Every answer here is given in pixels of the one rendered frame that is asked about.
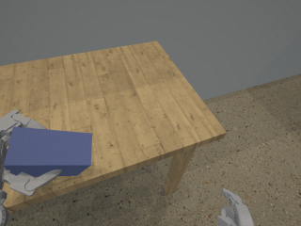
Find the robot right hand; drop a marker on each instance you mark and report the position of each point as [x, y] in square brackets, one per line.
[239, 217]

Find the robot left hand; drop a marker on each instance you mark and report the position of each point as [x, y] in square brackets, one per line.
[23, 182]

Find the table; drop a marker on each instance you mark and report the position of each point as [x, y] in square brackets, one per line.
[133, 99]

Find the sponge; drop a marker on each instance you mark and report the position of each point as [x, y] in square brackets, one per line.
[37, 151]

